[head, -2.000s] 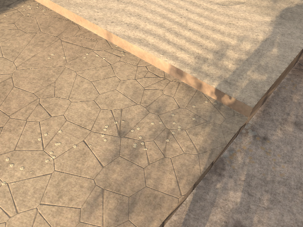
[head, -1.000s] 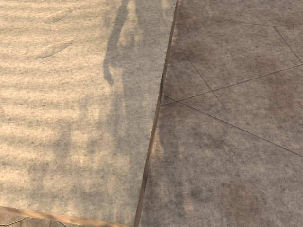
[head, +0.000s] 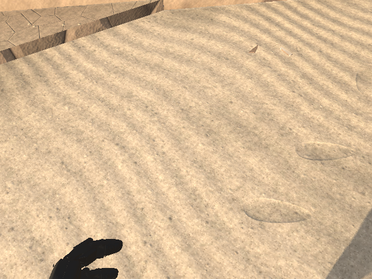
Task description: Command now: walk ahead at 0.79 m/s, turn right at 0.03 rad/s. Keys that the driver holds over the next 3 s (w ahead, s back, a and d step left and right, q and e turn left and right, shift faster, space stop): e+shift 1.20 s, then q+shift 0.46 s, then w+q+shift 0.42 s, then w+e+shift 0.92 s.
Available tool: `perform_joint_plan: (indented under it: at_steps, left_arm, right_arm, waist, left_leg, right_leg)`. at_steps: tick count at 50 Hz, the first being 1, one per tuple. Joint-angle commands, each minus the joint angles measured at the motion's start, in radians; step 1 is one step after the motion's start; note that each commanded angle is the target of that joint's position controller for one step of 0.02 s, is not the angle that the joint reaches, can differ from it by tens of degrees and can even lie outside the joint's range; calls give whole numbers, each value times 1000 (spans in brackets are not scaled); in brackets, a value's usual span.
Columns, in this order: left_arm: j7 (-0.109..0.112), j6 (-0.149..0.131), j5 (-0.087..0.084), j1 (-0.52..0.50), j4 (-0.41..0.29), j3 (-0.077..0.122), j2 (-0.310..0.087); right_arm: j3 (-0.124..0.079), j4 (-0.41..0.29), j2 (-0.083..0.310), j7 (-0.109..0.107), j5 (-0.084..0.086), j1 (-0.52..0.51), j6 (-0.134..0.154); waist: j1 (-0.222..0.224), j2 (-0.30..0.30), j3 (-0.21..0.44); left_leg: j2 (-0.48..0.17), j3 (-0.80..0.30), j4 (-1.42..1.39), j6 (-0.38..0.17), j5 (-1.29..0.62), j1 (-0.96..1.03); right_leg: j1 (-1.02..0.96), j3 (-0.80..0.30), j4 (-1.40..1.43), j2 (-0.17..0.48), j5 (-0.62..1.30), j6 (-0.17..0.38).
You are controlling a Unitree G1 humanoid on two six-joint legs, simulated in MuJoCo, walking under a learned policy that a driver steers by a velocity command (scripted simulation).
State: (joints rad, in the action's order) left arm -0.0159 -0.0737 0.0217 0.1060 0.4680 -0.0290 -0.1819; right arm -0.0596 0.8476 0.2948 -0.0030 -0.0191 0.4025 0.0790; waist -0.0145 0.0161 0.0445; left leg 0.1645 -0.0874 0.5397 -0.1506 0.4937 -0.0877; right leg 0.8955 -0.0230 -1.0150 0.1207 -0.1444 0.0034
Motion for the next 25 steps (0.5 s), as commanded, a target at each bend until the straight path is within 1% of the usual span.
perform_joint_plan:
  at_steps: [1,2,3,4,5,6,7,8,9,10,11,12,13,14,15,16,17,18,19,20,21,22,23,24,25]
  left_arm:
    - [-17,5,-15,136,77,58,-123]
    - [-21,3,-16,169,118,66,-138]
    - [-16,-10,-12,255,147,77,-150]
    - [-9,-12,-12,410,203,94,-163]
    - [-5,-21,-75,513,243,128,-276]
    - [-13,-29,-33,549,287,93,-238]
    - [-8,-53,61,414,214,78,-239]
    - [-7,-42,32,312,142,117,-258]
    - [-2,-32,-9,267,124,122,-259]
    - [-3,-26,-32,243,118,118,-258]
    - [1,-22,-43,244,121,116,-260]
    - [6,-19,-39,247,127,114,-256]
    - [10,-12,-35,235,129,113,-251]
    - [15,-4,-33,223,131,113,-251]
    - [26,7,-35,215,132,118,-263]
    - [38,21,-40,213,136,125,-281]
    - [50,38,-48,216,139,132,-296]
    - [59,52,-53,218,142,138,-305]
    - [66,65,-58,223,143,140,-299]
    - [71,76,-60,230,143,140,-287]
    - [77,87,-61,230,142,142,-274]
    - [81,96,-61,218,132,143,-263]
    - [83,101,-55,195,119,146,-255]
    - [83,103,-51,160,103,145,-241]
    - [78,106,-48,123,83,139,-215]
  right_arm:
    - [-42,-83,175,7,15,-103,59]
    - [-45,-84,191,8,7,-75,54]
    - [-46,-84,183,7,-5,-65,52]
    - [-46,-96,176,1,-17,-114,43]
    - [-14,-153,111,2,-13,-258,31]
    - [33,-213,-66,20,-73,-266,35]
    - [56,-213,-73,33,9,10,57]
    - [47,-205,53,29,19,-62,64]
    - [41,-237,99,22,17,-185,64]
    - [40,-257,100,13,1,-248,59]
    - [39,-280,100,8,-8,-287,49]
    - [37,-287,102,5,-8,-294,33]
    - [41,-288,89,-2,-6,-282,19]
    - [49,-286,68,-9,-3,-282,9]
    - [54,-294,55,-17,1,-317,5]
    - [58,-296,39,-22,6,-348,2]
    - [57,-296,35,-26,10,-367,-2]
    - [53,-298,40,-28,16,-390,-6]
    - [48,-303,48,-29,22,-417,-9]
    - [44,-310,53,-30,25,-447,-11]
    - [38,-318,58,-28,26,-470,-11]
    - [32,-322,65,-24,23,-485,-9]
    - [23,-316,73,-22,24,-476,-3]
    - [14,-299,78,-20,23,-437,4]
    - [7,-271,76,-20,17,-360,11]
  waist:
    - [40,-8,1]
    - [35,3,55]
    - [69,66,77]
    - [176,82,117]
    - [268,-58,126]
    - [156,-328,131]
    - [-15,-325,311]
    - [56,-156,325]
    - [65,-22,222]
    - [41,78,162]
    - [21,82,95]
    - [3,57,56]
    - [-21,29,47]
    - [-33,15,32]
    - [-30,-1,33]
    - [-24,-25,58]
    - [-17,-58,93]
    - [-10,-88,119]
    - [3,-106,130]
    - [16,-120,128]
    - [25,-136,119]
    - [29,-151,102]
    - [23,-169,84]
    - [4,-178,81]
    - [-27,-157,109]
  left_leg:
    - [-152,-36,-289,-67,-927,-114]
    - [-168,-1,-216,-30,-1150,57]
    - [-194,8,-62,10,-1241,148]
    - [-184,51,145,48,-1272,150]
    - [-107,70,606,112,-909,16]
    - [16,41,971,137,164,-404]
    - [1,-125,1093,144,116,-590]
    - [-57,-107,1043,157,8,-601]
    - [-99,-82,983,166,-42,-648]
    - [-126,-62,916,172,-82,-614]
    - [-126,-52,859,188,-95,-608]
    - [-139,-55,795,197,-98,-599]
    - [-150,-54,707,207,-104,-591]
    - [-147,-33,584,213,-117,-560]
    - [-117,-2,464,220,-158,-513]
    - [-87,14,357,226,-229,-452]
    - [-60,19,276,229,-316,-396]
    - [-40,12,210,231,-381,-360]
    - [-26,2,149,232,-424,-347]
    - [-18,-12,93,232,-452,-343]
    - [-18,-31,41,229,-477,-338]
    - [-25,-49,-9,225,-491,-335]
    - [-41,-72,-55,217,-495,-323]
    - [-69,-84,-118,204,-535,-284]
    - [-120,-86,-208,179,-641,-159]
  right_leg:
    - [-559,151,347,-93,242,59]
    - [-549,191,391,-149,242,67]
    - [-598,189,480,-167,264,79]
    - [-753,181,592,-180,370,89]
    - [-910,66,679,-105,609,120]
    - [-1179,-106,425,-19,1038,115]
    - [-1338,-540,485,202,1098,326]
    - [-1294,-564,565,213,927,377]
    - [-1177,-502,597,173,725,368]
    - [-1019,-474,640,131,647,343]
    - [-890,-455,680,94,642,337]
    - [-818,-424,691,73,677,324]
    - [-764,-394,688,48,685,309]
    - [-685,-345,681,7,704,285]
    - [-617,-310,678,-35,719,265]
    - [-580,-289,661,-68,706,237]
    - [-566,-285,644,-92,678,203]
    - [-569,-291,624,-107,628,169]
    - [-585,-309,605,-118,564,139]
    - [-607,-337,588,-125,492,114]
    - [-630,-367,570,-130,416,95]
    - [-654,-401,558,-132,340,84]
    - [-676,-436,534,-129,293,82]
    - [-691,-450,485,-135,251,76]
    - [-670,-426,381,-169,174,57]
